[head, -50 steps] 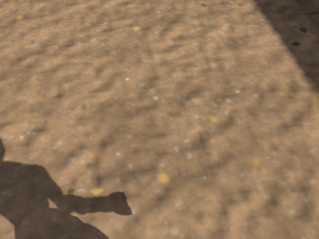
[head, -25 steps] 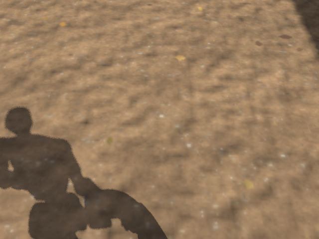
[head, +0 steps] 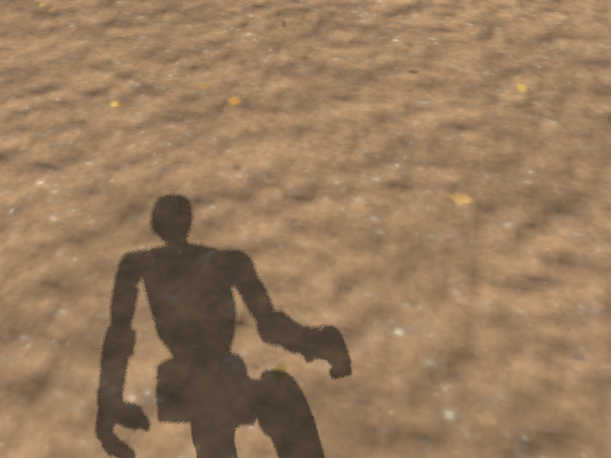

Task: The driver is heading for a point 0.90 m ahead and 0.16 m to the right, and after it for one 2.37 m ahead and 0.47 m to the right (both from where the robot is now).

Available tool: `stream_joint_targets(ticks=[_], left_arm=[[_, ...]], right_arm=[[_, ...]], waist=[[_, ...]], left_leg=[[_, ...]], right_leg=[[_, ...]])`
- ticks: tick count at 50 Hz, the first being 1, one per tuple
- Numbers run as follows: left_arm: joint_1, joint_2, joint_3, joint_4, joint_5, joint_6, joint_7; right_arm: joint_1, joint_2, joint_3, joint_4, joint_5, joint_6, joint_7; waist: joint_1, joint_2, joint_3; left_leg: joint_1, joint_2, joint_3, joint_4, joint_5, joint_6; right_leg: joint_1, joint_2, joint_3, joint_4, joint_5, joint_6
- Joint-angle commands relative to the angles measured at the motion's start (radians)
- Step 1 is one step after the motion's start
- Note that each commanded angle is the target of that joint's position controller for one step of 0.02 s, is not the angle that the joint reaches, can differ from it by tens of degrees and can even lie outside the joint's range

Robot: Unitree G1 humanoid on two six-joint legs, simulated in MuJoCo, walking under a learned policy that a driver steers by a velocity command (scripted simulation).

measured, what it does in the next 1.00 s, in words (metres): walks ahead, turning right: left foot, then right foot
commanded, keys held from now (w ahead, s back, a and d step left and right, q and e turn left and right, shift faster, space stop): w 0.26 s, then w+e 0.74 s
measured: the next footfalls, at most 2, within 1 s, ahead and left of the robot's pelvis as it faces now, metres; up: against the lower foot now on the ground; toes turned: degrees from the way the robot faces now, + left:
left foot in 0.18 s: +0.26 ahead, +0.12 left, +0.00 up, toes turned +3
right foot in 0.74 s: +0.53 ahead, -0.09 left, +0.00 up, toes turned -18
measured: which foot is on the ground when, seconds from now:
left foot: up 0.00-0.16, down 0.18-0.76, up 0.78-1.00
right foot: down 0.00-0.20, up 0.22-0.72, down 0.74-1.00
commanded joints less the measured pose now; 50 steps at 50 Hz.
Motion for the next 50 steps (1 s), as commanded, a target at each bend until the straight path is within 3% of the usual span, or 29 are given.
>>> stream_joint_targets(ticks=[1,6,8,9,10,11,12,13,14,16,18,21,27,31,34,36,37,38,39,40,42,43,45,47,50], left_arm=[[0.011,0.140,0.027,-0.036,-0.003,-0.016,0.002],[0.054,0.163,0.029,0.000,0.007,-0.002,0.012],[0.040,0.173,0.030,0.008,0.007,0.006,0.018],[0.040,0.161,0.025,0.010,0.004,0.010,0.019],[0.021,0.128,0.012,-0.028,-0.001,0.007,0.018],[0.122,0.030,-0.007,-0.056,-0.024,0.008,0.013],[0.052,0.153,0.025,-0.041,0.008,0.018,0.024],[-0.014,0.142,0.027,-0.061,0.005,0.014,0.018],[-0.036,0.114,0.019,-0.060,0.000,0.011,0.013],[-0.013,0.093,0.018,-0.037,0.016,0.036,0.002],[-0.014,0.078,0.019,-0.032,0.022,0.056,-0.009],[-0.108,0.074,0.023,-0.060,0.022,0.068,-0.019],[-0.299,0.049,0.010,-0.125,0.021,0.064,-0.028],[-0.411,0.043,0.000,-0.179,0.026,0.059,-0.038],[-0.378,0.059,0.007,-0.184,0.029,0.059,-0.035],[-0.236,0.090,0.025,-0.149,0.033,0.056,-0.026],[-0.092,0.118,0.043,-0.104,0.041,0.047,-0.019],[0.052,0.210,0.076,-0.074,0.050,0.046,-0.003],[-0.010,0.306,0.102,-0.098,0.027,0.058,0.003],[-0.013,0.288,0.101,-0.101,0.001,0.069,0.005],[-0.097,0.187,0.075,-0.090,0.001,0.066,0.015],[-0.129,0.162,0.067,-0.090,-0.002,0.058,0.019],[-0.150,0.145,0.058,-0.098,-0.007,0.041,0.018],[-0.121,0.173,0.064,-0.090,-0.009,0.026,0.015],[-0.066,0.187,0.068,-0.084,-0.008,0.026,0.015]], right_arm=[[-0.115,-0.020,0.011,-0.084,0.007,-0.014,0.006],[-0.173,-0.051,0.006,-0.104,0.009,-0.021,-0.006],[-0.053,-0.071,-0.007,-0.064,0.001,-0.031,-0.016],[0.095,-0.097,-0.021,-0.012,-0.009,-0.042,-0.025],[0.275,-0.169,-0.042,0.021,-0.030,-0.048,-0.039],[0.311,-0.257,-0.068,0.031,-0.028,-0.037,-0.046],[0.274,-0.202,-0.062,0.029,0.019,-0.027,-0.040],[0.191,-0.150,-0.047,0.025,0.026,-0.028,-0.038],[0.141,-0.102,-0.036,0.022,0.020,-0.036,-0.035],[0.106,-0.059,-0.024,0.033,0.021,-0.050,-0.042],[0.133,-0.067,-0.027,0.052,0.023,-0.070,-0.043],[0.168,-0.085,-0.034,0.077,0.026,-0.082,-0.045],[0.223,-0.080,-0.030,0.111,0.026,-0.080,-0.051],[0.294,-0.093,-0.032,0.147,0.022,-0.070,-0.064],[0.281,-0.121,-0.037,0.153,0.016,-0.057,-0.073],[0.263,-0.151,-0.046,0.148,0.012,-0.042,-0.077],[0.252,-0.159,-0.049,0.139,0.017,-0.034,-0.077],[0.249,-0.129,-0.041,0.104,0.019,-0.037,-0.072],[0.258,-0.051,-0.031,0.035,0.035,-0.049,-0.050],[0.149,-0.121,-0.040,0.013,0.018,-0.062,-0.045],[0.120,-0.095,-0.031,0.001,0.032,-0.081,-0.043],[0.114,-0.088,-0.032,-0.003,0.016,-0.067,-0.044],[0.153,-0.074,-0.029,0.001,-0.008,-0.026,-0.039],[0.132,-0.061,-0.027,-0.015,-0.010,-0.004,-0.033],[0.003,-0.062,-0.025,-0.066,-0.007,0.002,-0.029]], waist=[[-0.001,-0.135,0.030],[0.002,-0.134,0.037],[-0.058,-0.127,-0.022],[-0.118,-0.093,-0.106],[-0.189,-0.006,-0.229],[-0.136,0.227,-0.327],[-0.143,0.066,-0.257],[-0.106,0.038,-0.125],[-0.081,0.008,-0.067],[-0.032,0.028,-0.023],[-0.018,0.024,-0.021],[-0.023,0.007,0.022],[-0.061,0.003,0.063],[-0.096,0.005,0.082],[-0.064,0.032,0.044],[0.000,0.050,-0.047],[0.067,0.023,-0.128],[0.123,-0.078,-0.230],[0.044,-0.333,-0.301],[0.082,-0.130,-0.266],[0.001,-0.009,-0.052],[-0.033,-0.003,-0.019],[-0.068,-0.034,-0.031],[-0.073,-0.051,-0.029],[-0.034,-0.079,0.007]], left_leg=[[0.052,-0.011,0.064,-0.165,0.100,-0.010],[0.113,-0.042,0.077,-0.289,0.025,0.035],[0.281,-0.092,0.093,-0.367,-0.025,0.070],[0.481,-0.096,0.085,-0.411,-0.004,0.101],[0.731,0.105,-0.130,-0.425,-0.086,0.158],[0.947,0.370,-0.587,-0.522,-0.132,0.287],[0.871,0.334,-0.613,-0.558,-0.146,0.276],[0.753,0.286,-0.456,-0.575,-0.093,0.253],[0.646,0.242,-0.346,-0.614,-0.004,0.223],[0.514,0.174,-0.200,-0.673,0.059,0.163],[0.485,0.165,-0.137,-0.710,0.120,0.158],[0.493,0.159,-0.050,-0.760,0.118,0.152],[0.556,0.133,0.105,-0.752,0.248,0.123],[0.674,0.166,0.163,-0.696,0.394,0.111],[0.748,0.184,0.212,-0.549,0.755,0.091],[0.752,0.188,0.237,-0.301,0.955,0.084],[0.662,0.171,0.254,-0.084,0.845,0.067],[0.438,0.134,0.258,0.227,0.476,0.038],[-0.008,-0.120,0.172,0.599,-0.379,-0.022],[-0.127,-0.068,-0.022,0.628,-0.326,-0.009],[-0.092,0.018,-0.023,0.460,-0.191,-0.009],[-0.035,0.040,-0.030,0.386,-0.190,-0.020],[0.050,0.043,-0.020,0.312,-0.187,-0.046],[0.040,0.040,0.002,0.241,-0.154,-0.067],[-0.029,0.040,0.016,0.095,-0.034,-0.090]], right_leg=[[-0.052,-0.223,0.109,-0.096,0.375,-0.108],[0.071,-0.290,0.127,-0.016,0.504,-0.097],[0.094,-0.276,0.100,0.149,0.709,-0.076],[0.036,-0.236,0.062,0.324,0.705,-0.057],[-0.149,-0.193,0.025,0.598,0.425,-0.035],[-0.490,-0.015,-0.030,0.940,-0.277,0.004],[-0.582,-0.047,0.091,1.014,-0.306,-0.010],[-0.607,-0.089,0.107,0.999,-0.223,-0.017],[-0.574,-0.119,0.111,0.948,-0.165,-0.015],[-0.485,-0.146,0.111,0.877,-0.123,0.004],[-0.468,-0.140,0.107,0.868,-0.083,0.017],[-0.567,-0.155,0.111,0.825,0.024,0.033],[-0.615,-0.144,0.046,0.579,0.206,0.040],[-0.605,-0.123,-0.033,0.435,0.177,-0.002],[-0.506,-0.057,-0.090,0.386,0.049,-0.060],[-0.340,0.015,-0.114,0.360,-0.050,-0.110],[-0.140,0.034,-0.086,0.279,-0.021,-0.144],[0.111,-0.147,0.164,0.236,-0.108,-0.207],[0.377,-0.407,0.755,0.100,-0.055,-0.374],[0.353,-0.398,0.734,0.052,0.012,-0.366],[0.087,-0.337,0.500,0.023,0.204,-0.287],[-0.004,-0.283,0.426,0.012,0.272,-0.255],[-0.083,-0.226,0.349,-0.009,0.352,-0.237],[-0.111,-0.195,0.316,-0.024,0.379,-0.235],[-0.107,-0.168,0.316,-0.043,0.338,-0.205]])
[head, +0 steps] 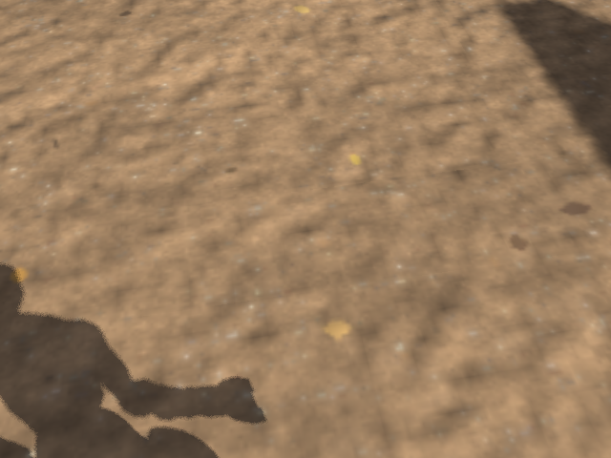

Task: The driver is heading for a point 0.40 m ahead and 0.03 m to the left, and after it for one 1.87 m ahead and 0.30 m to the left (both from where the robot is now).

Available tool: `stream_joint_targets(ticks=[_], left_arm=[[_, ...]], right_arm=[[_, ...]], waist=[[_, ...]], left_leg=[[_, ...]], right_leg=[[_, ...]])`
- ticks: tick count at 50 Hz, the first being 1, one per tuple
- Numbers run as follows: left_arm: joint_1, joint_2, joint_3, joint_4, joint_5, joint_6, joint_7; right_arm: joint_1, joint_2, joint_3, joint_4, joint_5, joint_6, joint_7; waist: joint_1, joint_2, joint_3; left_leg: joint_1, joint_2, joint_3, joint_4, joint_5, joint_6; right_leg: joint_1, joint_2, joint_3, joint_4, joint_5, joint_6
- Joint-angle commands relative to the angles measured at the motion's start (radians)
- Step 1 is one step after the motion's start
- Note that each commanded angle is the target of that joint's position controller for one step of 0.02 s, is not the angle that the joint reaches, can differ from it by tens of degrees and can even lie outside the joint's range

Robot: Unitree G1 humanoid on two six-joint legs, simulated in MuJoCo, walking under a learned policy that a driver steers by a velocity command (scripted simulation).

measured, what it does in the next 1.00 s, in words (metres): walks ahead: left foot, then right foot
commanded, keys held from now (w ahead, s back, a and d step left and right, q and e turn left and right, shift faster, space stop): w+e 0.06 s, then w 0.20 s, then w+q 0.74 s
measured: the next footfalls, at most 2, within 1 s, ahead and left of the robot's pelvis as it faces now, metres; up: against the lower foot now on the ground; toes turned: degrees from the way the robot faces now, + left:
left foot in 0.28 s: +0.34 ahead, +0.12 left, +0.00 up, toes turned -6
right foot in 0.76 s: +0.57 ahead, -0.08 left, +0.00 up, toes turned +6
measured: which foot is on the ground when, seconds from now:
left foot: up 0.00-0.26, down 0.28-0.78, up 0.80-1.00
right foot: down 0.00-0.30, up 0.32-0.74, down 0.76-1.00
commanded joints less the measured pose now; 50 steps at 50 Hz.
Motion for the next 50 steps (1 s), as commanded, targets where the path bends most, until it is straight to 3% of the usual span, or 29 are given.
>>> stream_joint_targets(ticks=[1,7,9,11,12,13,14,15,16,17,18,20,22,24,27,33,35,37,38,39,40,41,42,43,46,50], left_arm=[[0.040,0.147,0.034,-0.054,-0.002,-0.017,0.003],[0.139,0.140,0.027,-0.037,0.008,-0.017,0.013],[0.148,0.142,0.024,-0.032,0.014,-0.020,0.019],[0.110,0.162,0.025,-0.036,0.017,-0.026,0.025],[0.092,0.173,0.026,-0.036,0.018,-0.029,0.025],[0.079,0.174,0.024,-0.033,0.018,-0.031,0.021],[0.077,0.145,0.013,-0.046,0.017,-0.037,0.016],[0.190,0.056,-0.005,-0.070,-0.015,-0.039,0.010],[0.200,0.104,0.000,-0.057,0.009,-0.039,0.009],[0.120,0.120,0.002,-0.062,0.031,-0.033,0.008],[0.034,0.115,-0.004,-0.080,0.040,-0.036,-0.001],[-0.006,0.094,-0.010,-0.101,0.052,-0.027,-0.010],[0.008,0.071,-0.020,-0.100,0.056,-0.014,-0.016],[-0.039,0.061,-0.028,-0.118,0.051,-0.009,-0.018],[-0.188,0.050,-0.041,-0.169,0.045,-0.008,-0.018],[-0.355,0.054,-0.050,-0.231,0.024,-0.018,-0.012],[-0.333,0.071,-0.045,-0.235,0.022,-0.027,-0.006],[-0.209,0.093,-0.033,-0.201,0.023,-0.040,0.004],[-0.103,0.136,-0.017,-0.174,0.036,-0.055,0.017],[0.061,0.218,0.002,-0.168,0.060,-0.061,0.034],[0.049,0.294,0.023,-0.164,0.059,-0.040,0.036],[-0.004,0.206,0.012,-0.170,0.047,-0.028,0.032],[-0.060,0.120,-0.009,-0.184,0.038,-0.029,0.026],[-0.088,0.087,-0.018,-0.180,0.037,-0.034,0.022],[-0.064,0.074,-0.020,-0.151,0.027,-0.056,0.022],[-0.010,0.088,-0.009,-0.116,0.016,-0.070,0.017]], right_arm=[[-0.036,-0.071,-0.014,-0.069,0.001,0.007,0.004],[-0.197,-0.064,0.002,-0.124,0.012,-0.009,0.017],[-0.213,-0.071,0.003,-0.136,0.014,-0.017,0.019],[-0.139,-0.096,-0.006,-0.120,0.015,-0.025,0.015],[-0.060,-0.117,-0.016,-0.095,0.016,-0.029,0.008],[0.074,-0.135,-0.027,-0.052,0.015,-0.038,-0.002],[0.227,-0.182,-0.042,-0.024,0.002,-0.047,-0.017],[0.326,-0.295,-0.070,-0.017,-0.016,-0.044,-0.024],[0.296,-0.262,-0.070,0.006,0.017,-0.026,-0.010],[0.191,-0.186,-0.055,-0.012,0.034,-0.019,-0.003],[0.132,-0.126,-0.040,-0.021,0.037,-0.020,0.004],[0.123,-0.092,-0.027,0.001,0.036,-0.027,0.004],[0.161,-0.108,-0.032,0.027,0.041,-0.038,0.005],[0.192,-0.131,-0.042,0.044,0.047,-0.040,0.002],[0.232,-0.139,-0.050,0.059,0.048,-0.032,-0.001],[0.312,-0.161,-0.067,0.071,0.037,-0.025,-0.002],[0.293,-0.174,-0.073,0.058,0.032,-0.021,-0.007],[0.249,-0.189,-0.080,0.042,0.034,-0.019,-0.010],[0.247,-0.164,-0.074,0.036,0.041,-0.025,-0.006],[0.235,-0.091,-0.054,-0.002,0.050,-0.034,-0.003],[0.325,-0.051,-0.046,-0.034,0.068,-0.028,-0.005],[0.325,-0.123,-0.056,0.003,0.037,-0.007,-0.012],[0.267,-0.126,-0.059,0.008,0.027,-0.001,-0.001],[0.233,-0.101,-0.056,0.003,0.027,0.002,0.008],[0.201,-0.086,-0.055,-0.008,0.010,0.030,0.031],[0.085,-0.071,-0.047,-0.056,0.010,0.043,0.051]], waist=[[0.002,-0.063,-0.007],[0.076,-0.089,-0.008],[0.076,-0.096,-0.003],[0.029,-0.108,-0.009],[-0.008,-0.110,-0.038],[-0.074,-0.077,-0.103],[-0.138,-0.027,-0.211],[-0.107,0.181,-0.346],[-0.085,0.201,-0.326],[-0.047,0.080,-0.148],[-0.047,0.006,-0.073],[-0.009,0.041,-0.016],[0.006,0.063,-0.041],[0.004,0.057,-0.036],[-0.030,0.052,0.005],[-0.089,0.053,-0.015],[-0.068,0.062,-0.026],[-0.001,0.045,-0.060],[0.044,-0.016,-0.125],[0.110,-0.153,-0.271],[0.049,-0.361,-0.296],[0.017,-0.202,-0.187],[0.011,-0.093,-0.091],[-0.003,-0.079,-0.044],[-0.022,-0.146,-0.037],[-0.019,-0.115,-0.031]], left_leg=[[-0.041,-0.019,0.041,-0.125,0.121,-0.024],[-0.040,-0.064,0.056,-0.361,0.248,0.003],[0.005,-0.078,0.056,-0.420,0.230,0.031],[0.136,-0.103,0.055,-0.485,0.165,0.069],[0.242,-0.133,0.066,-0.506,0.113,0.088],[0.402,-0.151,0.079,-0.569,0.122,0.111],[0.619,-0.028,-0.044,-0.580,0.059,0.156],[0.886,0.239,-0.492,-0.622,-0.035,0.287],[0.864,0.281,-0.759,-0.755,-0.082,0.342],[0.723,0.240,-0.624,-0.760,-0.175,0.333],[0.609,0.184,-0.496,-0.779,-0.121,0.313],[0.487,0.087,-0.345,-0.813,0.082,0.270],[0.461,0.051,-0.284,-0.818,0.249,0.280],[0.441,0.036,-0.250,-0.841,0.269,0.298],[0.421,0.010,-0.232,-0.874,0.217,0.291],[0.486,0.009,-0.261,-0.783,0.315,0.253],[0.488,0.020,-0.297,-0.729,0.341,0.229],[0.441,-0.005,-0.311,-0.618,0.355,0.196],[0.383,-0.069,-0.270,-0.457,0.329,0.170],[0.276,-0.139,-0.160,-0.173,0.116,0.143],[0.001,-0.261,-0.047,0.021,-0.328,0.124],[-0.067,-0.161,-0.055,0.135,-0.276,0.131],[-0.058,-0.129,-0.059,0.141,-0.181,0.129],[-0.033,-0.101,-0.051,0.116,-0.122,0.117],[-0.001,-0.076,-0.019,0.103,-0.051,0.089],[-0.099,-0.058,-0.006,0.080,0.051,0.068]], right_leg=[[0.002,-0.245,0.235,-0.131,0.316,-0.117],[0.144,-0.259,0.246,-0.078,0.411,-0.079],[0.178,-0.286,0.262,-0.057,0.457,-0.068],[0.172,-0.305,0.264,-0.015,0.547,-0.038],[0.170,-0.296,0.251,0.061,0.672,-0.023],[0.153,-0.252,0.209,0.222,0.725,-0.004],[0.041,-0.206,0.162,0.449,0.556,0.014],[-0.243,-0.052,0.063,0.807,0.058,0.066],[-0.406,-0.011,0.081,0.919,-0.330,0.062],[-0.472,-0.094,0.085,0.956,-0.249,0.059],[-0.467,-0.137,0.067,0.901,-0.178,0.062],[-0.416,-0.190,0.041,0.789,-0.138,0.084],[-0.372,-0.193,0.013,0.739,-0.128,0.114],[-0.391,-0.202,-0.007,0.665,-0.100,0.142],[-0.424,-0.212,-0.024,0.494,0.009,0.176],[-0.359,-0.170,-0.024,0.287,0.106,0.185],[-0.280,-0.158,-0.010,0.232,0.057,0.170],[-0.085,-0.133,-0.018,0.132,0.027,0.146],[0.088,-0.187,0.034,0.087,0.006,0.116],[0.292,-0.434,0.270,0.039,-0.203,0.061],[0.399,-0.605,0.668,-0.095,-0.348,-0.031],[0.292,-0.588,0.660,-0.091,-0.440,-0.047],[0.189,-0.530,0.514,-0.100,-0.369,-0.028],[0.115,-0.481,0.373,-0.122,-0.199,-0.011],[0.066,-0.407,0.155,-0.141,0.103,0.015],[0.109,-0.415,0.026,-0.160,0.286,-0.006]])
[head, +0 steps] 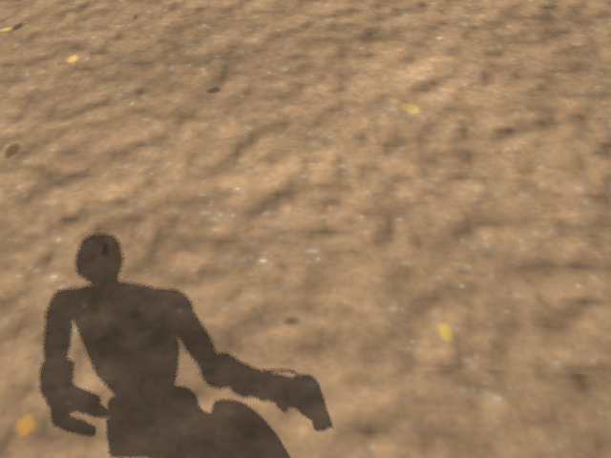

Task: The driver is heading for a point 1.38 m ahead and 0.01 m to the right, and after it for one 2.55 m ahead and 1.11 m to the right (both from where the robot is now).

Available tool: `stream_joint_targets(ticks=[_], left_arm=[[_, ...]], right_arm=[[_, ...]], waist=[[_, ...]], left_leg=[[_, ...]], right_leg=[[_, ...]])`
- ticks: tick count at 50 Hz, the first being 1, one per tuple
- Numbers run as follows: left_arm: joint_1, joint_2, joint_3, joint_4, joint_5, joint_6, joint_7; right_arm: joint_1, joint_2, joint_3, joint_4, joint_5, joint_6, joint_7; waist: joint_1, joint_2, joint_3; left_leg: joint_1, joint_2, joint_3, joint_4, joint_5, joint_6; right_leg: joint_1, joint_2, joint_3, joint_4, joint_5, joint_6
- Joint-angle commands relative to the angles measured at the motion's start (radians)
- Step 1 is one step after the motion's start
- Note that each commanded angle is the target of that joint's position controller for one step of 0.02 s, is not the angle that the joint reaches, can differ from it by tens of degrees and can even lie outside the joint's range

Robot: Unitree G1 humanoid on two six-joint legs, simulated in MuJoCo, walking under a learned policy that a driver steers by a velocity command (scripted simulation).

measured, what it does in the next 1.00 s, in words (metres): walks ahead: left foot, then right foot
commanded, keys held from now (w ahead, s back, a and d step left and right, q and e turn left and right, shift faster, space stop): w+q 0.18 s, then w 0.18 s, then w+e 0.64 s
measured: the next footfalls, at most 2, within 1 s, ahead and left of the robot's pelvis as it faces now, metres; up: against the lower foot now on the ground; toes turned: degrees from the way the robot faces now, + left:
left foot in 0.28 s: +0.29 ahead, +0.13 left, +0.00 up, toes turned +14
right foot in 0.86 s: +0.60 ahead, +0.02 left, +0.00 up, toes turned -4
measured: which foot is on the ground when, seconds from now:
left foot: up 0.00-0.26, down 0.28-0.86, up 0.88-1.00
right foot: down 0.00-0.30, up 0.32-0.84, down 0.86-1.00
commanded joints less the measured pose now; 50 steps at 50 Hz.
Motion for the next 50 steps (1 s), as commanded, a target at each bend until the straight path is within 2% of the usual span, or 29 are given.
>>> stream_joint_targets(ticks=[1,6,10,12,13,14,15,16,17,18,19,21,22,25,27,30,33,37,39,41,42,43,44,45,46,47,48,49,50], left_arm=[[0.031,0.107,0.028,-0.029,-0.006,-0.019,0.000],[0.062,0.124,0.035,0.004,-0.004,-0.014,-0.001],[0.120,0.152,0.042,0.043,-0.003,0.003,0.007],[0.137,0.180,0.045,0.064,-0.001,0.016,0.011],[0.141,0.191,0.044,0.070,-0.001,0.024,0.011],[0.132,0.184,0.038,0.066,-0.006,0.029,0.011],[0.154,0.113,0.016,0.024,-0.019,0.026,0.002],[0.173,0.079,0.013,-0.019,-0.023,0.024,-0.011],[0.050,0.158,0.033,-0.031,-0.010,0.025,-0.008],[0.004,0.122,0.022,-0.043,-0.024,0.014,-0.012],[0.028,0.103,0.017,-0.020,-0.025,0.012,-0.014],[0.102,0.087,0.016,0.026,0.001,0.045,-0.021],[0.117,0.081,0.018,0.039,0.006,0.059,-0.026],[0.056,0.066,0.024,0.033,-0.001,0.073,-0.042],[-0.018,0.066,0.028,0.017,-0.004,0.074,-0.043],[-0.095,0.056,0.026,-0.001,-0.002,0.069,-0.046],[-0.183,0.036,0.014,-0.027,0.003,0.064,-0.054],[-0.276,0.024,0.002,-0.074,0.008,0.059,-0.065],[-0.236,0.038,0.007,-0.071,0.008,0.061,-0.061],[-0.099,0.070,0.023,-0.037,0.013,0.060,-0.052],[0.029,0.100,0.040,0.001,0.019,0.053,-0.046],[0.181,0.174,0.069,0.037,0.033,0.050,-0.032],[0.141,0.283,0.102,0.014,0.015,0.064,-0.020],[0.132,0.269,0.101,0.014,-0.020,0.071,-0.024],[0.075,0.229,0.091,0.015,-0.022,0.071,-0.015],[0.042,0.165,0.075,0.023,-0.019,0.070,-0.013],[0.009,0.136,0.066,0.025,-0.019,0.062,-0.009],[-0.020,0.122,0.059,0.019,-0.020,0.056,-0.006],[-0.020,0.125,0.057,0.017,-0.022,0.046,-0.008]], right_arm=[[-0.047,-0.010,0.006,-0.081,-0.004,0.001,0.017],[-0.217,0.018,0.031,-0.141,0.000,-0.007,0.038],[-0.280,0.006,0.034,-0.174,-0.010,-0.007,0.037],[-0.220,-0.007,0.027,-0.160,-0.017,-0.010,0.023],[-0.121,-0.024,0.017,-0.130,-0.021,-0.018,0.014],[0.049,-0.047,0.001,-0.070,-0.030,-0.029,0.001],[0.178,-0.136,-0.024,-0.043,-0.044,-0.033,-0.018],[0.177,-0.217,-0.041,-0.046,-0.003,-0.025,-0.027],[0.160,-0.194,-0.039,-0.051,0.015,-0.016,-0.038],[0.103,-0.147,-0.026,-0.037,0.018,-0.021,-0.046],[0.064,-0.089,-0.008,-0.026,0.016,-0.031,-0.047],[0.008,-0.033,0.013,-0.017,0.016,-0.053,-0.046],[0.016,-0.025,0.016,-0.010,0.015,-0.066,-0.044],[0.051,-0.048,0.011,0.024,0.016,-0.088,-0.043],[0.082,-0.042,0.013,0.041,0.015,-0.093,-0.044],[0.099,-0.031,0.020,0.059,0.019,-0.100,-0.047],[0.128,-0.028,0.026,0.081,0.018,-0.104,-0.057],[0.194,-0.041,0.029,0.125,0.013,-0.095,-0.075],[0.182,-0.069,0.026,0.131,0.010,-0.089,-0.084],[0.159,-0.102,0.018,0.129,0.004,-0.075,-0.091],[0.145,-0.112,0.016,0.120,0.005,-0.069,-0.090],[0.116,-0.103,0.020,0.090,0.012,-0.072,-0.085],[0.147,-0.002,0.036,0.022,0.029,-0.086,-0.061],[0.066,-0.073,0.027,0.004,0.012,-0.098,-0.056],[0.012,-0.054,0.034,-0.021,0.020,-0.112,-0.051],[0.021,-0.054,0.036,-0.019,0.025,-0.119,-0.051],[0.008,-0.048,0.034,-0.026,0.011,-0.106,-0.051],[0.033,-0.040,0.038,-0.019,-0.007,-0.084,-0.050],[0.051,-0.031,0.039,-0.018,-0.015,-0.063,-0.046]], waist=[[-0.004,-0.141,0.012],[0.027,-0.143,0.060],[0.039,-0.138,0.072],[0.005,-0.160,0.026],[-0.039,-0.158,-0.034],[-0.116,-0.116,-0.126],[-0.151,0.019,-0.260],[-0.102,0.193,-0.364],[-0.136,0.015,-0.287],[-0.102,-0.001,-0.155],[-0.054,-0.040,-0.077],[0.011,-0.022,-0.035],[0.016,-0.015,-0.033],[0.012,-0.004,0.019],[-0.009,-0.006,0.057],[-0.021,-0.005,0.075],[-0.045,-0.001,0.091],[-0.068,-0.001,0.101],[-0.037,0.027,0.056],[0.029,0.056,-0.029],[0.089,0.041,-0.100],[0.167,-0.041,-0.186],[0.085,-0.338,-0.271],[0.117,-0.135,-0.286],[0.090,-0.082,-0.157],[0.040,-0.010,-0.049],[0.003,0.005,-0.002],[-0.025,-0.008,0.005],[-0.037,-0.028,-0.004]], left_leg=[[-0.165,0.044,-0.015,-0.019,0.089,-0.019],[-0.088,0.042,0.065,-0.307,0.233,-0.002],[-0.012,0.004,0.132,-0.443,0.129,0.056],[0.111,-0.065,0.162,-0.481,0.024,0.098],[0.233,-0.103,0.159,-0.519,0.006,0.124],[0.466,-0.114,0.134,-0.596,0.061,0.153],[0.785,0.120,-0.170,-0.626,-0.084,0.221],[0.943,0.380,-0.675,-0.760,0.015,0.333],[0.880,0.349,-0.573,-0.777,0.162,0.313],[0.748,0.311,-0.413,-0.779,0.277,0.295],[0.617,0.262,-0.303,-0.804,0.368,0.244],[0.467,0.199,-0.166,-0.862,0.394,0.185],[0.438,0.188,-0.140,-0.886,0.403,0.178],[0.428,0.175,-0.063,-0.961,0.337,0.158],[0.458,0.170,-0.022,-0.986,0.324,0.136],[0.503,0.162,0.046,-0.994,0.369,0.112],[0.550,0.164,0.110,-0.989,0.460,0.093],[0.681,0.195,0.167,-0.911,0.687,0.076],[0.725,0.207,0.198,-0.792,0.994,0.059],[0.726,0.220,0.219,-0.560,1.187,0.057],[0.654,0.212,0.228,-0.363,1.090,0.057],[0.452,0.172,0.243,-0.063,0.784,0.038],[-0.021,-0.082,0.208,0.359,-0.192,-0.029],[-0.154,-0.062,-0.018,0.435,-0.206,-0.018],[-0.193,0.005,-0.046,0.373,-0.122,-0.013],[-0.145,0.043,-0.030,0.256,-0.078,-0.016],[-0.094,0.069,-0.034,0.172,-0.077,-0.028],[-0.032,0.074,-0.027,0.130,-0.073,-0.045],[0.000,0.076,-0.020,0.088,-0.073,-0.058]], right_leg=[[0.103,-0.271,0.144,-0.159,0.321,-0.106],[0.090,-0.250,0.005,-0.169,0.341,-0.085],[0.179,-0.279,-0.054,-0.099,0.523,-0.067],[0.216,-0.285,-0.083,0.049,0.837,-0.061],[0.209,-0.283,-0.095,0.193,0.911,-0.059],[0.110,-0.257,-0.121,0.404,0.811,-0.041],[-0.178,-0.207,-0.126,0.715,0.401,-0.008],[-0.467,-0.019,-0.040,1.036,-0.328,0.036],[-0.551,-0.055,0.109,1.072,-0.248,0.029],[-0.563,-0.092,0.123,1.029,-0.177,0.019],[-0.504,-0.124,0.129,0.930,-0.145,0.012],[-0.377,-0.138,0.142,0.835,-0.120,0.016],[-0.349,-0.126,0.141,0.825,-0.106,0.016],[-0.428,-0.113,0.164,0.770,-0.008,0.016],[-0.510,-0.104,0.182,0.710,0.070,0.019],[-0.551,-0.086,0.172,0.589,0.173,0.020],[-0.538,-0.075,0.107,0.454,0.238,0.012],[-0.519,-0.041,0.019,0.316,0.178,-0.032],[-0.426,0.015,-0.026,0.292,0.082,-0.073],[-0.268,0.076,-0.043,0.275,-0.024,-0.125],[-0.097,0.094,-0.016,0.209,-0.021,-0.158],[0.147,-0.029,0.165,0.138,-0.070,-0.223],[0.465,-0.333,0.746,0.059,0.006,-0.397],[0.466,-0.346,0.826,-0.008,0.075,-0.430],[0.353,-0.331,0.685,-0.026,0.110,-0.394],[0.194,-0.290,0.591,-0.058,0.194,-0.339],[0.095,-0.232,0.517,-0.071,0.254,-0.297],[0.025,-0.190,0.456,-0.088,0.300,-0.279],[-0.006,-0.168,0.427,-0.097,0.331,-0.273]])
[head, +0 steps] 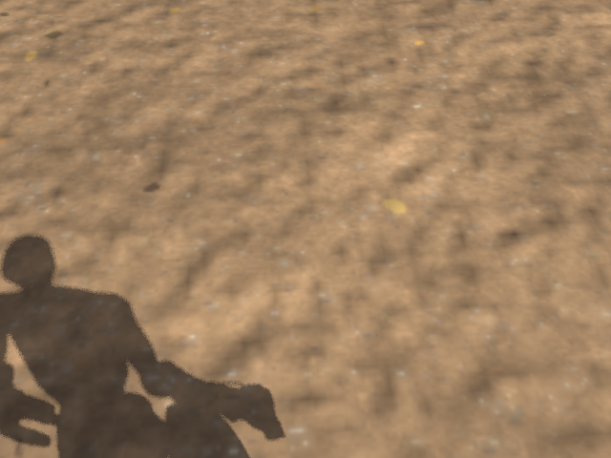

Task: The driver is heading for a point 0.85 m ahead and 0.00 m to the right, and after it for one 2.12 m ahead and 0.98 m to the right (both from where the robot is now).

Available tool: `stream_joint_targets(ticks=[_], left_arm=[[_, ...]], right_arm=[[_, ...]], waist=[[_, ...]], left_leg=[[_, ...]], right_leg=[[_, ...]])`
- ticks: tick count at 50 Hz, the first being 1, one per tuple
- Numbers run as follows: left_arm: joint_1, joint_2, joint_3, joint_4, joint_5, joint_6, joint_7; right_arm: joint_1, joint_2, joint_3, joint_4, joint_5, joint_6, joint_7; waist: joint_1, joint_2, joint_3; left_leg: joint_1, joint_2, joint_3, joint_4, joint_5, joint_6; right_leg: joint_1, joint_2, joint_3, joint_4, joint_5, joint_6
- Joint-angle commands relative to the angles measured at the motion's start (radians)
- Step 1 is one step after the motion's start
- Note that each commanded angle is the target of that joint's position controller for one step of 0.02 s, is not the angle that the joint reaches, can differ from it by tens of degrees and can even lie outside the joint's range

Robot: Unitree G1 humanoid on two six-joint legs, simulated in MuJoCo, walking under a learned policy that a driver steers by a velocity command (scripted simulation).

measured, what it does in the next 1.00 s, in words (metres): walks ahead: left foot, then right foot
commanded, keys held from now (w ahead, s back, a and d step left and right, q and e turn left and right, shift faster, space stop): w+e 0.20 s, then w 0.64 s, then w+q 0.16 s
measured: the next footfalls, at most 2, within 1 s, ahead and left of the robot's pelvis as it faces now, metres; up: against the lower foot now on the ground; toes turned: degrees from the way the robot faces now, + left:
left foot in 0.36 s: +0.38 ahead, +0.12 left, +0.00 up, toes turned -11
right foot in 0.86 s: +0.59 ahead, -0.14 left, +0.00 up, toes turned -16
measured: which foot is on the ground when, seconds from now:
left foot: up 0.00-0.34, down 0.36-0.86, up 0.88-1.00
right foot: down 0.00-0.38, up 0.40-0.84, down 0.86-1.00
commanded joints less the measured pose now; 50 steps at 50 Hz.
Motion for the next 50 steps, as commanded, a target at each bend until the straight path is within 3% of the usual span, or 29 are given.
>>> stream_joint_targets(ticks=[1,3,7,10,13,15,16,17,18,19,20,21,22,23,24,27,32,34,37,40,41,42,43,44,45,46,47,48,50], left_arm=[[0.056,0.113,0.023,-0.033,-0.009,-0.030,0.006],[0.077,0.143,0.031,-0.029,-0.008,-0.038,0.003],[0.143,0.148,0.035,-0.023,-0.010,-0.034,0.000],[0.197,0.155,0.039,-0.019,-0.004,-0.029,0.005],[0.216,0.154,0.035,-0.016,0.006,-0.031,0.012],[0.188,0.160,0.033,-0.020,0.010,-0.037,0.019],[0.170,0.169,0.033,-0.021,0.011,-0.041,0.020],[0.156,0.171,0.031,-0.018,0.009,-0.045,0.017],[0.156,0.141,0.021,-0.024,0.005,-0.052,0.010],[0.253,0.056,0.000,-0.052,-0.026,-0.055,0.006],[0.281,0.093,0.003,-0.040,-0.005,-0.052,0.007],[0.220,0.118,0.007,-0.032,0.015,-0.043,0.008],[0.145,0.110,0.002,-0.043,0.021,-0.043,-0.002],[0.111,0.094,-0.001,-0.054,0.020,-0.040,-0.009],[0.104,0.088,-0.004,-0.059,0.030,-0.032,-0.015],[0.110,0.068,-0.013,-0.051,0.036,-0.016,-0.025],[-0.098,0.033,-0.038,-0.114,0.032,-0.018,-0.035],[-0.171,0.016,-0.050,-0.134,0.027,-0.021,-0.038],[-0.233,0.025,-0.053,-0.150,0.021,-0.024,-0.033],[-0.234,0.045,-0.046,-0.157,0.023,-0.030,-0.024],[-0.189,0.053,-0.040,-0.143,0.027,-0.034,-0.019],[-0.082,0.062,-0.032,-0.106,0.033,-0.042,-0.012],[0.074,0.104,-0.014,-0.054,0.049,-0.055,-0.002],[0.229,0.200,0.011,-0.042,0.071,-0.061,0.013],[0.235,0.249,0.027,-0.030,0.045,-0.046,0.012],[0.151,0.169,0.010,-0.039,0.019,-0.039,0.010],[0.063,0.108,-0.006,-0.051,0.016,-0.044,0.007],[0.020,0.067,-0.016,-0.053,0.018,-0.052,0.004],[0.013,0.040,-0.024,-0.035,0.014,-0.068,0.010]], right_arm=[[0.053,-0.096,-0.020,-0.065,-0.022,0.028,0.008],[0.004,-0.088,-0.017,-0.089,-0.020,0.040,0.012],[-0.166,-0.085,-0.011,-0.149,-0.011,0.040,0.017],[-0.255,-0.090,-0.007,-0.181,-0.003,0.033,0.021],[-0.292,-0.097,-0.003,-0.199,0.000,0.020,0.024],[-0.230,-0.117,-0.010,-0.186,-0.001,0.011,0.023],[-0.160,-0.136,-0.019,-0.164,-0.001,0.007,0.018],[-0.036,-0.154,-0.030,-0.123,-0.003,-0.003,0.009],[0.100,-0.198,-0.045,-0.096,-0.016,-0.015,-0.003],[0.210,-0.304,-0.071,-0.094,-0.035,-0.013,-0.013],[0.192,-0.290,-0.077,-0.070,-0.011,0.006,-0.004],[0.101,-0.211,-0.062,-0.089,0.002,0.012,0.002],[0.040,-0.149,-0.047,-0.095,0.006,0.010,0.007],[0.016,-0.122,-0.038,-0.088,0.002,0.007,0.007],[0.022,-0.109,-0.033,-0.071,0.005,0.001,0.005],[0.074,-0.120,-0.036,-0.031,0.017,-0.024,0.012],[0.132,-0.120,-0.039,0.018,0.024,-0.022,0.015],[0.163,-0.130,-0.042,0.037,0.024,-0.022,0.016],[0.208,-0.148,-0.047,0.063,0.021,-0.018,0.015],[0.211,-0.161,-0.050,0.082,0.016,-0.010,0.008],[0.203,-0.167,-0.051,0.086,0.016,-0.007,0.005],[0.194,-0.166,-0.051,0.091,0.019,-0.002,0.004],[0.206,-0.139,-0.041,0.089,0.023,-0.001,0.004],[0.217,-0.065,-0.018,0.040,0.039,-0.004,0.008],[0.288,-0.055,-0.023,0.044,0.042,0.002,0.002],[0.206,-0.140,-0.047,0.055,0.020,0.014,-0.004],[0.165,-0.117,-0.045,0.047,0.023,0.011,0.005],[0.153,-0.096,-0.042,0.053,0.026,0.016,0.009],[0.175,-0.072,-0.042,0.072,0.003,0.041,0.022]], waist=[[-0.027,-0.001,-0.044],[-0.021,-0.022,-0.033],[0.044,-0.064,-0.010],[0.087,-0.074,-0.022],[0.100,-0.084,-0.024],[0.061,-0.095,-0.028],[0.027,-0.098,-0.047],[-0.035,-0.065,-0.100],[-0.096,-0.010,-0.194],[-0.085,0.182,-0.343],[-0.055,0.243,-0.335],[-0.028,0.094,-0.167],[-0.026,0.013,-0.081],[-0.009,0.029,-0.036],[0.006,0.067,-0.021],[0.022,0.086,-0.040],[-0.010,0.071,0.008],[-0.030,0.074,0.013],[-0.048,0.073,0.012],[-0.031,0.072,0.014],[-0.006,0.069,-0.006],[0.046,0.044,-0.056],[0.100,-0.001,-0.153],[0.146,-0.156,-0.298],[0.110,-0.284,-0.347],[0.088,-0.114,-0.197],[0.056,-0.094,-0.091],[0.031,-0.087,-0.049],[-0.004,-0.113,-0.020]], left_leg=[[-0.138,0.052,-0.031,-0.094,0.013,-0.036],[-0.153,0.054,-0.009,-0.190,0.071,-0.057],[-0.200,0.042,0.003,-0.415,0.246,-0.075],[-0.211,0.015,-0.001,-0.524,0.306,-0.068],[-0.173,-0.005,0.003,-0.620,0.302,-0.039],[-0.050,-0.021,-0.002,-0.688,0.258,-0.003],[0.048,-0.044,0.007,-0.711,0.212,0.017],[0.195,-0.067,0.023,-0.774,0.208,0.041],[0.399,0.031,-0.073,-0.797,0.165,0.081],[0.674,0.299,-0.486,-0.842,0.009,0.189],[0.660,0.374,-0.773,-0.973,-0.065,0.245],[0.520,0.343,-0.663,-0.982,-0.161,0.240],[0.406,0.291,-0.526,-1.001,-0.119,0.223],[0.337,0.241,-0.416,-1.027,-0.019,0.196],[0.292,0.202,-0.338,-1.043,0.074,0.178],[0.285,0.172,-0.229,-1.063,0.295,0.191],[0.305,0.130,-0.113,-1.123,0.354,0.194],[0.305,0.119,-0.076,-1.117,0.403,0.182],[0.350,0.143,-0.070,-1.083,0.469,0.171],[0.418,0.183,-0.080,-1.018,0.571,0.157],[0.431,0.181,-0.070,-0.953,0.674,0.147],[0.422,0.152,-0.036,-0.817,0.774,0.130],[0.315,0.104,-0.009,-0.617,0.705,0.110],[0.062,0.017,0.044,-0.287,0.329,0.075],[-0.158,-0.109,0.019,-0.067,-0.212,0.069],[-0.216,-0.040,-0.065,-0.021,-0.140,0.083],[-0.204,-0.003,-0.070,-0.055,-0.047,0.085],[-0.165,0.022,-0.063,-0.098,0.007,0.080],[-0.104,0.040,-0.053,-0.128,0.054,0.060]], right_leg=[[0.108,-0.279,0.325,-0.234,0.347,-0.177],[0.077,-0.251,0.301,-0.253,0.342,-0.167],[0.114,-0.214,0.303,-0.247,0.304,-0.112],[0.196,-0.223,0.334,-0.204,0.350,-0.096],[0.261,-0.254,0.350,-0.164,0.413,-0.078],[0.255,-0.279,0.367,-0.131,0.454,-0.048],[0.248,-0.278,0.362,-0.075,0.549,-0.032],[0.239,-0.237,0.324,0.067,0.623,-0.013],[0.145,-0.180,0.274,0.278,0.512,0.010],[-0.112,-0.050,0.170,0.611,0.090,0.058],[-0.276,-0.004,0.152,0.740,-0.332,0.058],[-0.333,-0.070,0.181,0.799,-0.263,0.052],[-0.328,-0.105,0.174,0.763,-0.193,0.053],[-0.314,-0.135,0.162,0.707,-0.162,0.055],[-0.286,-0.153,0.154,0.663,-0.149,0.064],[-0.269,-0.160,0.118,0.624,-0.108,0.088],[-0.347,-0.216,0.036,0.384,0.058,0.128],[-0.302,-0.209,0.007,0.266,0.114,0.130],[-0.248,-0.188,-0.017,0.166,0.127,0.116],[-0.199,-0.170,-0.020,0.107,0.055,0.078],[-0.132,-0.148,-0.028,0.076,0.023,0.062],[0.007,-0.120,-0.041,0.009,0.034,0.041],[0.242,-0.162,0.015,-0.009,0.028,0.009],[0.518,-0.447,0.351,-0.053,-0.101,-0.061],[0.581,-0.599,0.678,-0.178,-0.126,-0.139],[0.452,-0.539,0.570,-0.192,-0.199,-0.103],[0.317,-0.494,0.432,-0.231,-0.155,-0.075],[0.235,-0.447,0.330,-0.270,-0.086,-0.039],[0.149,-0.394,0.193,-0.308,0.033,-0.002]])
